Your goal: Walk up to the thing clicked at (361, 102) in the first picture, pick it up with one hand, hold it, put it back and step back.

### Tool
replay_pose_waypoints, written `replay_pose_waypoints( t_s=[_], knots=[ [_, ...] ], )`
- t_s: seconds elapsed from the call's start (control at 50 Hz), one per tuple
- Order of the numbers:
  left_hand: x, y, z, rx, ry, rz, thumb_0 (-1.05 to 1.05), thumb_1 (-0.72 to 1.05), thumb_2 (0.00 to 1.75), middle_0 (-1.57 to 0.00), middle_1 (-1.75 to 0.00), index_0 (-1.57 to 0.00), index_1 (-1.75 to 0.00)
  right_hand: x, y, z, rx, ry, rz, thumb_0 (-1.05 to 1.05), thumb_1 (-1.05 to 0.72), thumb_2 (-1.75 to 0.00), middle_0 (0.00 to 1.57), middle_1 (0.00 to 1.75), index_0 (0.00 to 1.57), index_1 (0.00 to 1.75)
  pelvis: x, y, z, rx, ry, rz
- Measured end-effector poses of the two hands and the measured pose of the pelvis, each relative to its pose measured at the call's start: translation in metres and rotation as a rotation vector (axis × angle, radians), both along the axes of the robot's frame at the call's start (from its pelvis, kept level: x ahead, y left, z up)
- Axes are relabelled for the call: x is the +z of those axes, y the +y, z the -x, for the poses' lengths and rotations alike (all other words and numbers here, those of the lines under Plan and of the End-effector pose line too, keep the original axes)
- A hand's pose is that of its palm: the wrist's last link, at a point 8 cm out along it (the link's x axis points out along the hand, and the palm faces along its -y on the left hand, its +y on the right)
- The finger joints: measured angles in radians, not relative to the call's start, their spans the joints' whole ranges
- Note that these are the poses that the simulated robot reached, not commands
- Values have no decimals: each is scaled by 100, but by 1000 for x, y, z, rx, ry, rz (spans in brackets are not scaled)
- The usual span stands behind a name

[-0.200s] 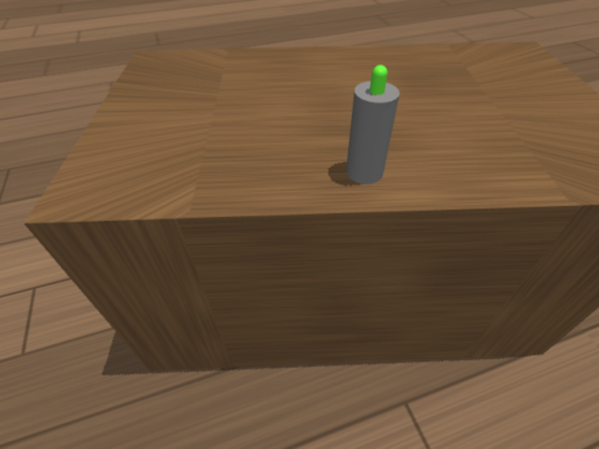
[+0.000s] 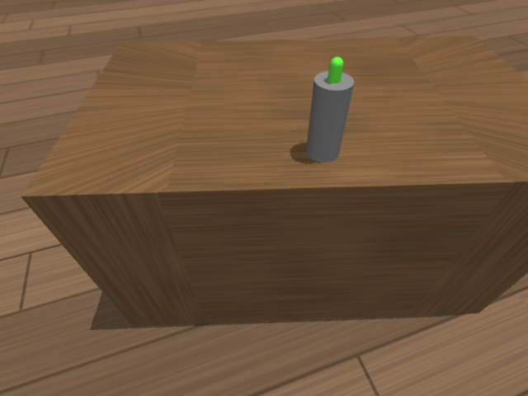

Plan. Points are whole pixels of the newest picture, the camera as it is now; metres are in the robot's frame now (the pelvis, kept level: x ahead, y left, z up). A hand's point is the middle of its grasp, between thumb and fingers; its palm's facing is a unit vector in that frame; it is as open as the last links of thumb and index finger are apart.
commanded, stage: stand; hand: right
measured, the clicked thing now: (329, 110) +0.67 -0.13 +0.08
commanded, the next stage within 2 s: walk up in 0.92 s
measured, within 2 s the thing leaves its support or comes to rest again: neither
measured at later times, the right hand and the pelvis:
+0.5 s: hand out of the picture +0.08 -0.25 -0.16, palm faces -0.04 +0.94 -0.34, open 7.4 cm; pelvis +0.00 +0.00 +0.00, yaw +0 degrees
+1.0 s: hand out of the picture +0.08 -0.25 -0.16, palm faces -0.04 +0.94 -0.33, open 7.4 cm; pelvis +0.01 +0.00 +0.00, yaw +1 degrees
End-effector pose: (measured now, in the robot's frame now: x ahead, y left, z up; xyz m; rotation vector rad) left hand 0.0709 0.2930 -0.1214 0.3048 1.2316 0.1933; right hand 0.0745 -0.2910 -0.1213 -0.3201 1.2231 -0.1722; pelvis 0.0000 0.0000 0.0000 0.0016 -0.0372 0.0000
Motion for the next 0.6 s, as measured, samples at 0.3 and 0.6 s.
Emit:
replay_pose_waypoints(
  t_s=[0.3, 0.6],
  knots=[
    [0, 1, -4, -1, 0, 0, 0, 90, 90, -20, -30, -21, -30, 2, -1, -4, -4, 1, 7, 1, -90, -89, 20, 30, 20, 30, 0, 1, -4, 1, 1, 1],
    [2, 4, -6, -1, -10, -7, 0, 90, 90, -20, -30, -21, -30, 2, 0, -3, -3, -2, 5, 1, -90, -89, 20, 30, 20, 30, 1, 2, -5, 2, -1, 0]
  ],
)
